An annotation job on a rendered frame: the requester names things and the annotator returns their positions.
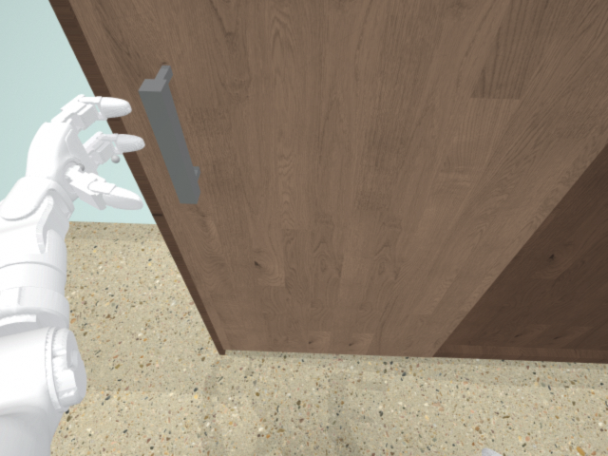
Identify robot left upper arm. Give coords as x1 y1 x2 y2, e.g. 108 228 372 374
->
0 326 86 456

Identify left robot hand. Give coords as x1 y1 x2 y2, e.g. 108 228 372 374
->
25 94 145 210

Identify handle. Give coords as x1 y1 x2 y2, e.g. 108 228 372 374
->
138 66 200 204

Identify robot left forearm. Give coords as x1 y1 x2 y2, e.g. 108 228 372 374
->
0 176 74 337

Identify wardrobe door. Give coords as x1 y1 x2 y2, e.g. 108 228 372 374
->
444 143 608 351
68 0 608 358

